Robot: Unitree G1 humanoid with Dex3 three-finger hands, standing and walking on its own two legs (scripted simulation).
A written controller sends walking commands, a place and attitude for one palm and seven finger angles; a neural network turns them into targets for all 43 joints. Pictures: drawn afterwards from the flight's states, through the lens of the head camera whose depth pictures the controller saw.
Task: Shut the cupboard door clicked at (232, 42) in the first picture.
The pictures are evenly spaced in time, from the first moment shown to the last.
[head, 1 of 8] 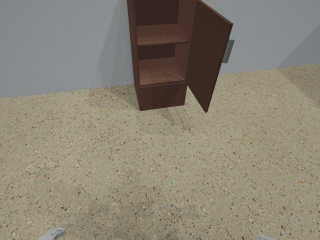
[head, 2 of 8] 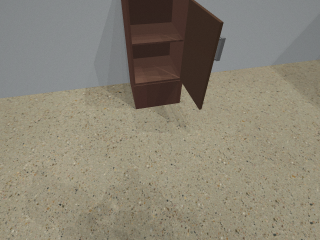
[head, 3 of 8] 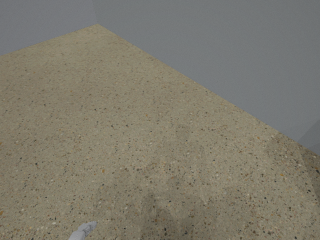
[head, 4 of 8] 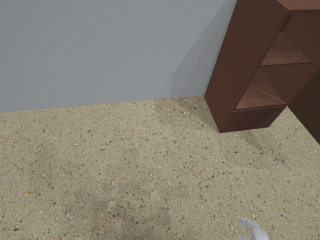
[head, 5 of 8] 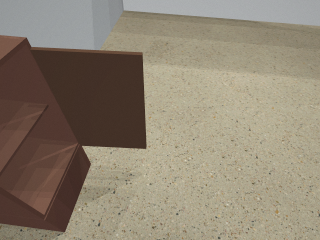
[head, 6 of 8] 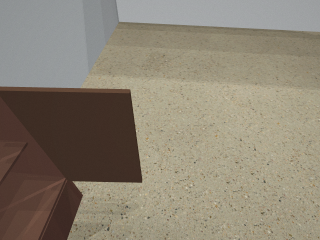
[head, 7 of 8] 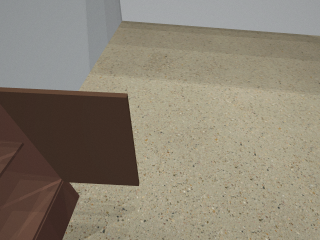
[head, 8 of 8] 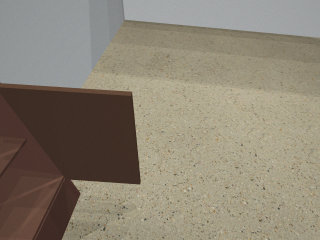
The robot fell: no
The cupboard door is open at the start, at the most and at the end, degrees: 94 94 94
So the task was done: no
